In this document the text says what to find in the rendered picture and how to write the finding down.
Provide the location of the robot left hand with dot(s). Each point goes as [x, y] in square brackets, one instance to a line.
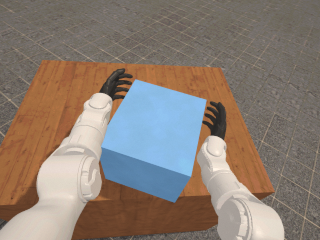
[110, 86]

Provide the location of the right robot upper arm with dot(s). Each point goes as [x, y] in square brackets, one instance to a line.
[240, 219]

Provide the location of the carton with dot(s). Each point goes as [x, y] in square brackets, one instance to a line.
[151, 141]

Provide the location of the robot right hand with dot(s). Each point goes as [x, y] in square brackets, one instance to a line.
[219, 123]

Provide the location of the pedestal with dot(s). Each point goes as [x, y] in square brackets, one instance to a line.
[52, 104]

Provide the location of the left robot upper arm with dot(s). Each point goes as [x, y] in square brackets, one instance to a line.
[65, 184]

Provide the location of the left robot forearm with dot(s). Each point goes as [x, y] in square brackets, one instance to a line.
[89, 130]

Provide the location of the right robot forearm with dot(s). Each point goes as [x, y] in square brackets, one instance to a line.
[216, 175]

